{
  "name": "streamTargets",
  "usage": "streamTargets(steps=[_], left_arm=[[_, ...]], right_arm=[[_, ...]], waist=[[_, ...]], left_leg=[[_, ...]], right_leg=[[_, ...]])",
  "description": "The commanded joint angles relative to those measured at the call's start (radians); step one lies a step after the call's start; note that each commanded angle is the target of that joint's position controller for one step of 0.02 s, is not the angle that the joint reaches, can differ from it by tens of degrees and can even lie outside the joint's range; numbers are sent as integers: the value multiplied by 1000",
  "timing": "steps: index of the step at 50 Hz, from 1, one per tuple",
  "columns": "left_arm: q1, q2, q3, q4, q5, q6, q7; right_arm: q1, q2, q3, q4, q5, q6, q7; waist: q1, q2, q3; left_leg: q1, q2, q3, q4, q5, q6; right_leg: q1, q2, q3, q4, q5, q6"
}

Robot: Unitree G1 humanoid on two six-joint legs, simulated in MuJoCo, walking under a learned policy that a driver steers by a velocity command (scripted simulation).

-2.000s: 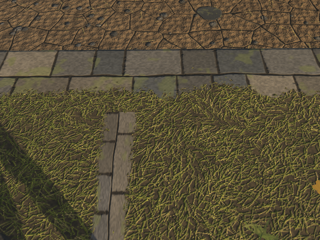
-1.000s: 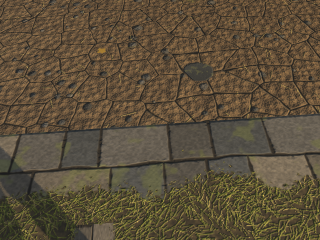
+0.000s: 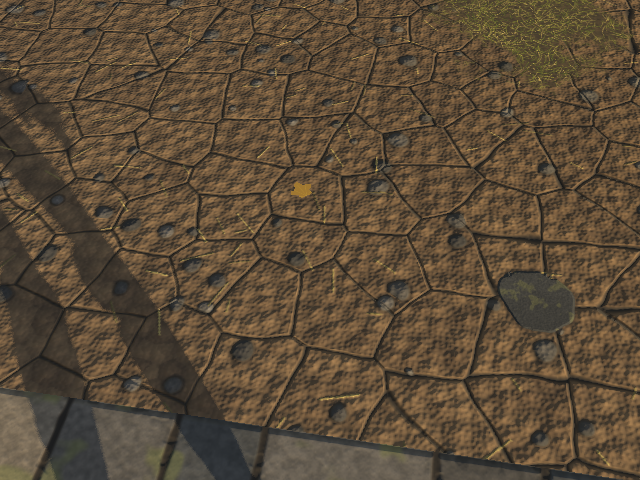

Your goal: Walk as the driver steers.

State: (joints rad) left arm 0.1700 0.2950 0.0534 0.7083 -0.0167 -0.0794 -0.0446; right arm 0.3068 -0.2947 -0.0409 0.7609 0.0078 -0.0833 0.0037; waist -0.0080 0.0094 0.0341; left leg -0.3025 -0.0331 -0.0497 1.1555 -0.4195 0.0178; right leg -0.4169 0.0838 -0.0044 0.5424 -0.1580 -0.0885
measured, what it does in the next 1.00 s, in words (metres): walks ahead, turning right: left foot, then right foot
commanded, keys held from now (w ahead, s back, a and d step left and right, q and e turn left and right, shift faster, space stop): w+e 0.44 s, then w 0.40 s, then w+q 0.16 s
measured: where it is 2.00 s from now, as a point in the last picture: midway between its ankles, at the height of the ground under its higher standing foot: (402, 247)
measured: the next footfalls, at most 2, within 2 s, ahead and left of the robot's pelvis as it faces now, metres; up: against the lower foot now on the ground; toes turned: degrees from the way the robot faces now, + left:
left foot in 0.38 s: +0.41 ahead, +0.10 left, +0.00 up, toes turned -18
right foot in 0.86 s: +0.56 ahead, -0.23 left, +0.00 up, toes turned -22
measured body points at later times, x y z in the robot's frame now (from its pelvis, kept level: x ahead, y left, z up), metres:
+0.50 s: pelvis +0.29 +0.02 +0.01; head +0.31 +0.02 +0.46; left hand +0.43 +0.28 -0.11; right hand +0.39 -0.28 -0.07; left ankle +0.37 +0.11 -0.73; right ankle +0.15 -0.07 -0.64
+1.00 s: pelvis +0.51 -0.12 +0.01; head +0.53 -0.14 +0.46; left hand +0.75 +0.07 -0.08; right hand +0.46 -0.40 -0.12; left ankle +0.49 +0.06 -0.64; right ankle +0.52 -0.22 -0.73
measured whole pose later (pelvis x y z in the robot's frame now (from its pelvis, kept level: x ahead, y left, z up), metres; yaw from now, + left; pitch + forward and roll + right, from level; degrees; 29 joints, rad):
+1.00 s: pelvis +0.51 -0.12 +0.01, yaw -19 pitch +1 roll +1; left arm 0.18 0.26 0.04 0.69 0.00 -0.07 -0.02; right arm 0.32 -0.31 -0.05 0.85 0.03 -0.07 0.01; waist -0.02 0.03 0.02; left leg -0.43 0.06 -0.04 1.12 -0.37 0.01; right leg -0.32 0.01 -0.06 0.48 -0.18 -0.05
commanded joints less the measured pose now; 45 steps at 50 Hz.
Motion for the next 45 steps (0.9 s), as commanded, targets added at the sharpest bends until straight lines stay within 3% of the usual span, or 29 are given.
streamTargets(steps=[1, 3, 5, 10, 13, 15, 17, 18, 19, 20, 21, 22, 23, 24, 25, 27, 29, 33, 35, 38, 40, 41, 42, 43, 44, 45], left_arm=[[92, 116, 30, -53, 11, 2, 15], [67, 117, 31, -67, 12, 5, 21], [79, 135, 36, -60, 8, 3, 32], [154, 160, 46, -25, -9, 19, 55], [206, 159, 48, -4, -15, 32, 61], [215, 152, 47, 0, -15, 41, 65], [194, 153, 51, -5, -11, 47, 67], [175, 137, 46, -12, -9, 48, 65], [162, 91, 30, -28, 0, 44, 59], [249, 28, 9, -48, -3, 36, 58], [308, 50, 2, -63, -16, 29, 58], [254, 141, 25, -47, -23, 32, 57], [167, 154, 30, -58, -14, 37, 56], [123, 134, 29, -70, -3, 37, 54], [107, 117, 31, -75, 2, 37, 51], [128, 72, 22, -69, -7, 41, 43], [96, 49, 14, -79, 1, 41, 41], [-17, 23, -7, -102, 11, 21, 25], [-85, 21, -11, -115, 7, 13, 17], [-157, 41, -7, -143, -2, 8, 9], [-158, 60, 4, -146, 5, 9, -5], [-117, 73, 11, -143, 0, 7, 3], [-22, 101, 27, -113, 6, 7, 9], [122, 151, 52, -74, 13, 9, 21], [267, 252, 75, -64, 36, 15, 35], [300, 243, 70, -53, 24, 20, 33]], right_arm=[[-102, -134, -32, -137, -18, -49, 2], [-63, -114, -31, -135, -28, -33, -3], [-70, -93, -25, -138, -31, -19, -10], [-257, -45, -7, -177, -23, -25, -7], [-333, -60, -12, -195, -7, -36, 6], [-340, -83, -22, -198, -3, -45, 12], [-291, -107, -36, -186, 1, -53, 13], [-211, -125, -48, -166, -2, -57, 8], [-89, -161, -63, -152, -18, -61, 0], [42, -243, -84, -139, -37, -55, -9], [92, -226, -86, -106, -14, -40, 1], [41, -141, -65, -123, -3, -34, -1], [5, -106, -53, -124, -8, -26, -3], [-30, -90, -45, -114, -14, -23, 1], [-51, -70, -37, -103, -19, -24, 3], [-65, -64, -35, -86, -19, -31, 9], [-59, -89, -43, -63, -10, -37, 12], [-47, -135, -52, -29, 3, -29, 10], [-13, -153, -54, -8, 11, -21, 9], [44, -174, -58, 29, 22, -7, 9], [38, -188, -59, 47, 36, -7, 13], [41, -195, -61, 55, 29, 4, 7], [34, -187, -56, 60, 30, 11, 3], [47, -152, -41, 59, 21, 12, 0], [96, -65, -8, 22, -4, 1, 4], [139, -35, 5, 30, 3, -14, 4]], waist=[[38, -6, -71], [-1, -56, -60], [-5, -63, -52], [64, -80, -39], [90, -91, -39], [81, -102, -42], [45, -133, -48], [-2, -132, -82], [-63, -96, -193], [-70, 97, -349], [-52, 324, -396], [-69, 182, -253], [-76, 97, -143], [-57, 57, -66], [-35, 67, -29], [-6, 103, -14], [1, 94, -8], [-26, 61, -9], [-53, 61, -3], [-69, 71, 11], [-51, 77, 2], [-13, 88, -19], [42, 75, -73], [105, 48, -166], [131, -137, -330], [122, -272, -415]], left_leg=[[-400, 110, -57, 4, 90, -6], [-335, 120, -43, -72, 112, -34], [-324, 114, -18, -156, 156, -66], [-229, 52, -2, -512, 469, -95], [-194, 22, -19, -615, 497, -87], [-180, 16, -44, -672, 442, -68], [-108, 17, -44, -703, 365, -35], [13, 23, -27, -750, 378, -5], [239, 121, -98, -723, 370, 52], [607, 341, -402, -717, 291, 176], [698, 475, -735, -801, 64, 262], [578, 441, -661, -837, -65, 225], [450, 387, -514, -853, -16, 186], [330, 339, -411, -884, 89, 175], [254, 301, -336, -913, 167, 170], [169, 262, -240, -959, 258, 176], [155, 263, -180, -990, 348, 200], [162, 242, -66, -1007, 463, 195], [160, 231, -29, -1001, 459, 179], [224, 269, -40, -980, 451, 164], [268, 288, -40, -935, 550, 155], [281, 289, -28, -882, 616, 133], [265, 256, 13, -765, 747, 109], [164, 205, 45, -571, 736, 76], [-174, 98, 100, -186, 392, 8], [-374, 5, -13, 20, -176, -7]], right_leg=[[364, -288, 462, -294, 9, -198], [269, -248, 407, -323, 131, -205], [206, -227, 344, -331, 228, -209], [143, -150, 269, -301, 192, -136], [199, -172, 338, -256, 131, -122], [272, -195, 405, -203, 104, -109], [303, -209, 451, -141, 140, -91], [286, -179, 438, -73, 185, -69], [211, -132, 386, 113, 168, -37], [-66, -3, 246, 436, -93, 32], [-294, -3, 187, 648, -446, 57], [-367, -70, 203, 734, -377, 67], [-365, -99, 165, 744, -291, 74], [-345, -121, 149, 705, -235, 78], [-316, -145, 147, 658, -198, 78], [-250, -158, 123, 595, -172, 80], [-257, -165, 107, 503, -132, 89], [-214, -180, 56, 244, 66, 93], [-159, -161, 28, 138, 139, 93], [-139, -144, 20, 53, 130, 74], [-99, -125, 2, 11, 62, 31], [-23, -112, -6, -23, 63, 22], [123, -86, -30, -62, 75, 0], [359, -115, 3, -56, 84, -30], [736, -386, 355, -46, 47, -145], [811, -503, 679, -189, -111, -219]])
